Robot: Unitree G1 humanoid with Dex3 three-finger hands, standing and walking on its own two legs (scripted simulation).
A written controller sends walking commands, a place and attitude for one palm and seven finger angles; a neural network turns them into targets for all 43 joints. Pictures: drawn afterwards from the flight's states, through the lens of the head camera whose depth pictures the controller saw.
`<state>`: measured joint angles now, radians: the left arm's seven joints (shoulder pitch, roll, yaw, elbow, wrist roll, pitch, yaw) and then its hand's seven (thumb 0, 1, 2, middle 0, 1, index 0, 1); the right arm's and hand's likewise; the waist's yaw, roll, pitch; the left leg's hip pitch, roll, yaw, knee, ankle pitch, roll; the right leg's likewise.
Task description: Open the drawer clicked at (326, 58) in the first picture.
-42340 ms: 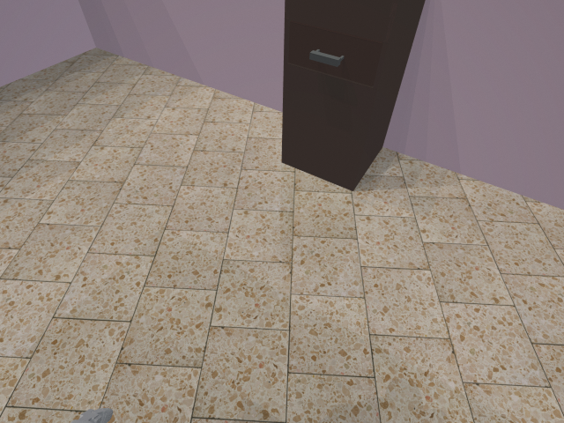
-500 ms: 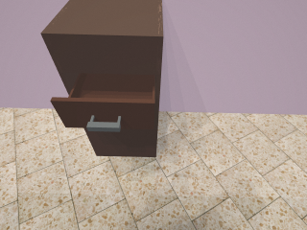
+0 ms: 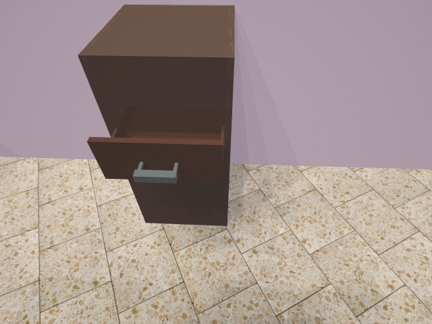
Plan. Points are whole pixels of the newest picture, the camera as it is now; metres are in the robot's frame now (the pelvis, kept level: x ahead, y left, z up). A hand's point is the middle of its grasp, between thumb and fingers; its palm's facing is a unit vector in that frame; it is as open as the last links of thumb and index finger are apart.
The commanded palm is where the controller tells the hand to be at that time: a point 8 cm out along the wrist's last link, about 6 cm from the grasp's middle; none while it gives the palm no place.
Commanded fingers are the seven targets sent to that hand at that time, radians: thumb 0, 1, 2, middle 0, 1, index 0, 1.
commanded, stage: come to a stop and stand still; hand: left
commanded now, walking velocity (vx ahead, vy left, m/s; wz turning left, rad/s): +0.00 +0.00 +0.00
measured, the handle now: (157, 170) +0.55 +0.21 -0.11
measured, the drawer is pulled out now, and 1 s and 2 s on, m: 0.16 0.16 0.16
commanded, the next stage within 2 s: look again from close up in 0.78 s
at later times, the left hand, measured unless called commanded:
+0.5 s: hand out of the picture +0.02 +0.14 -0.17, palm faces +0.01 -0.98 -0.19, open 7.3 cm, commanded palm none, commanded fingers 0.00 0.90 0.90 -0.20 -0.30 -0.20 -0.30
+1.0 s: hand out of the picture +0.04 +0.13 -0.17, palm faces +0.04 -0.98 -0.19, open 7.3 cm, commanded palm none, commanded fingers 0.00 0.90 0.90 -0.20 -0.30 -0.20 -0.30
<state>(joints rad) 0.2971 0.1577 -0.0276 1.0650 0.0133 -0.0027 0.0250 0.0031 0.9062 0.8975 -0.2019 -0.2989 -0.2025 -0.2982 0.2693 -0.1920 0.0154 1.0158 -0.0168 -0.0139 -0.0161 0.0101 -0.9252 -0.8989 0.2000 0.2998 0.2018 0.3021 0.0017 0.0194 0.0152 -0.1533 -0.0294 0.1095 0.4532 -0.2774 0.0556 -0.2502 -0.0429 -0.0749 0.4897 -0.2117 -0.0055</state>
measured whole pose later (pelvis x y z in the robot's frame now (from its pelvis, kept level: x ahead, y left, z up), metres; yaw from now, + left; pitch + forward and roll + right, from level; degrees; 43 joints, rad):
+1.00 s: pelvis +0.05 -0.04 +0.00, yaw +1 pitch +0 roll +0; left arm 0.28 0.14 -0.01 1.14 0.01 -0.02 0.04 0.01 0.92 0.90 -0.20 -0.30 -0.20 -0.30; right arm 0.29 -0.12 0.02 1.15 -0.01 -0.03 -0.04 0.01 -0.91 -0.90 0.20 0.30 0.20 0.30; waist 0.00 0.00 0.04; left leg -0.09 0.02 0.07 0.42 -0.32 -0.01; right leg -0.18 0.01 -0.11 0.46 -0.28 -0.05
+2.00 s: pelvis -0.02 -0.04 -0.04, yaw -1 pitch +8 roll +3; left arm 0.36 0.26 -0.19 0.11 1.16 0.00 0.52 0.00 0.51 0.73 -0.24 -0.55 -0.24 -0.55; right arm 0.01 -0.25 -0.05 0.49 -0.05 0.08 0.04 0.01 -0.91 -0.90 0.20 0.30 0.20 0.30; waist 0.11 -0.03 -0.10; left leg -0.54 0.02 0.12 0.81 -0.41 0.01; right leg -0.66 -0.03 -0.06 0.86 -0.35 -0.07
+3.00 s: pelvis +0.02 -0.01 +0.00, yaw +1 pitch +2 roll +0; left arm -0.10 0.44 -0.09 0.09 0.97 0.06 0.11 0.00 -0.48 0.30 -0.32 -1.19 -0.32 -1.19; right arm 0.08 -0.22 0.02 0.62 0.00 0.11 -0.02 0.01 -0.91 -0.90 0.20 0.30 0.20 0.30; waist 0.10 0.07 0.00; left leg -0.21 -0.02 0.08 0.47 -0.30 0.04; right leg -0.30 -0.03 -0.10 0.50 -0.24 -0.02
